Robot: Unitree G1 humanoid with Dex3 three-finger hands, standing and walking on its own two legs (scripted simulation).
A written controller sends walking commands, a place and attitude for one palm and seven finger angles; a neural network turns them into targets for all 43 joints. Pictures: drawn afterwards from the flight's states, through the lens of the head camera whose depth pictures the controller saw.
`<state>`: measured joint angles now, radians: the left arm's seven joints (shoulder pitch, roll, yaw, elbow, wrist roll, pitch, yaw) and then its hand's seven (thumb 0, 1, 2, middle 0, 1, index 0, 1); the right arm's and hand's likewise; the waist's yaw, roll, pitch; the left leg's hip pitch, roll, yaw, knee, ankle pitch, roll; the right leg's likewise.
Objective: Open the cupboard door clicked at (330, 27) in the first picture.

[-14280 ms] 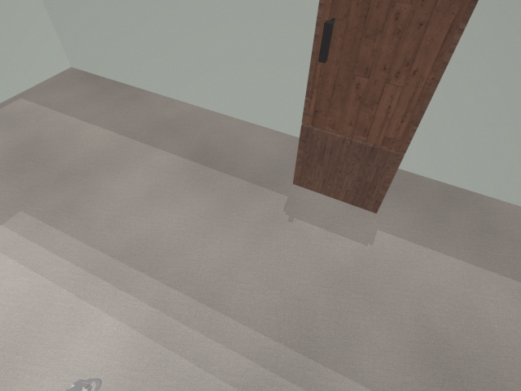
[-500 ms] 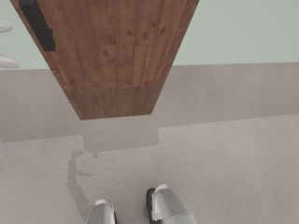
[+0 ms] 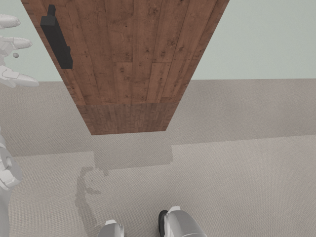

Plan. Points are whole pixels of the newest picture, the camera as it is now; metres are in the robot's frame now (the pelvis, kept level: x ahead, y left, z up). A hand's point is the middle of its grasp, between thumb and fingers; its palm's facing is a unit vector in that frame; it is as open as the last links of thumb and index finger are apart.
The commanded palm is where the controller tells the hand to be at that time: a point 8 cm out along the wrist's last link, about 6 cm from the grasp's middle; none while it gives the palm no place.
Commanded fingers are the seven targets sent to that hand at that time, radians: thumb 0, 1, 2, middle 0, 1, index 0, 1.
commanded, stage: move the hooked fingers beside the handle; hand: left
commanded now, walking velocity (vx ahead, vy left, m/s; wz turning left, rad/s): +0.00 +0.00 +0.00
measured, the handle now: (59, 38) +0.57 +0.19 +0.08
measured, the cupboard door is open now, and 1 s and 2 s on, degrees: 0 0 0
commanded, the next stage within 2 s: slide the fingers in behind the handle in 0.44 s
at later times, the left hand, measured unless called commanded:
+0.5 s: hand (18, 56) +0.51 +0.26 +0.09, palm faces +0.00 -1.00 -0.02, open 14.0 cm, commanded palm +0.50 +0.30 +0.08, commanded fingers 0.00 -0.50 0.30 -0.30 -1.20 -0.30 -1.20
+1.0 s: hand (37, 55) +0.52 +0.23 +0.08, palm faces +0.00 -1.00 -0.02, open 13.9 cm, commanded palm +0.50 +0.26 +0.08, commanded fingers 0.00 -0.50 0.30 -0.30 -1.20 -0.30 -1.20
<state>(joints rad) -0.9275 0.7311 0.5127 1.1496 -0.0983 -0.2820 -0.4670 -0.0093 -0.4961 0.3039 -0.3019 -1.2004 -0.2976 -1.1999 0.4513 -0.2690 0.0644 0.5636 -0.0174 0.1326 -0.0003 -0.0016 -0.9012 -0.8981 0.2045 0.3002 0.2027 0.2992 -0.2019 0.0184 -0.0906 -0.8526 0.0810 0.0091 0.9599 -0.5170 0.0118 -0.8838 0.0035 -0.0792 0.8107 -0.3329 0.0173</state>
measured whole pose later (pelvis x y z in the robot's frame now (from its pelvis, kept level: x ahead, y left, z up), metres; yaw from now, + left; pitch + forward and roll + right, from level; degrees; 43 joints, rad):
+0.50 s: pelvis -0.02 -0.01 -0.01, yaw +0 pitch +24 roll -4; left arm -1.06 0.84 0.52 1.29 -0.06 -0.28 -0.49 -0.01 -0.50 0.30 -0.30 -1.20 -0.30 -1.20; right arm 0.42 -0.29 0.09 0.56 -0.01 0.11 -0.03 0.00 -0.90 -0.90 0.20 0.30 0.20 0.30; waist -0.24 0.01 -0.06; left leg -0.94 0.08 0.00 1.02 -0.51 0.00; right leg -0.97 0.01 -0.09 0.87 -0.33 0.00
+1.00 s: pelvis -0.01 +0.00 -0.01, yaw +0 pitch +24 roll -4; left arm -1.00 0.72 0.49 1.21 -0.06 -0.30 -0.38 -0.01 -0.50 0.30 -0.30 -1.20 -0.30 -1.20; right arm 0.45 -0.27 0.08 0.56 -0.02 0.11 0.00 0.00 -0.90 -0.90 0.20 0.30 0.20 0.30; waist -0.23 0.02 -0.08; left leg -0.90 0.08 0.02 0.99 -0.51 0.01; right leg -0.94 0.00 -0.07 0.85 -0.33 0.02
